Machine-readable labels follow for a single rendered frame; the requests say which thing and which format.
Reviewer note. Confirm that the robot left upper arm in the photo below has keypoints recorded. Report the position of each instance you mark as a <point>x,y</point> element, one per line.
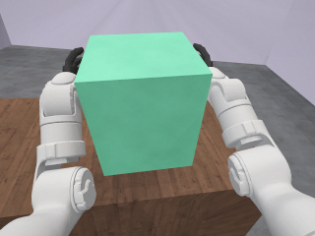
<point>59,198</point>

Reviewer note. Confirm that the pedestal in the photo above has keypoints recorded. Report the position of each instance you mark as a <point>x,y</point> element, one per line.
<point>195,200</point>

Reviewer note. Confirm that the robot right upper arm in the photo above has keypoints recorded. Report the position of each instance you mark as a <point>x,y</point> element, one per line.
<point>260,173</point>

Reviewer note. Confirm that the robot right forearm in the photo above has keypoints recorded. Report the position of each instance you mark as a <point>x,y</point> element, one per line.
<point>241,128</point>

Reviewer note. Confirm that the right robot hand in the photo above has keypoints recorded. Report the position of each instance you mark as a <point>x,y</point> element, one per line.
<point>204,54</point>

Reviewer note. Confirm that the carton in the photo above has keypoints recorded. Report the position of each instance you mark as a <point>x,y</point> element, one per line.
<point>143,96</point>

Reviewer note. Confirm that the left robot hand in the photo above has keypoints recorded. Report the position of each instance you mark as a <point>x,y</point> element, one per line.
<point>72,62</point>

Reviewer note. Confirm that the robot left forearm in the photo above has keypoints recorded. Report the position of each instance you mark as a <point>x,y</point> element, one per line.
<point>60,121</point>

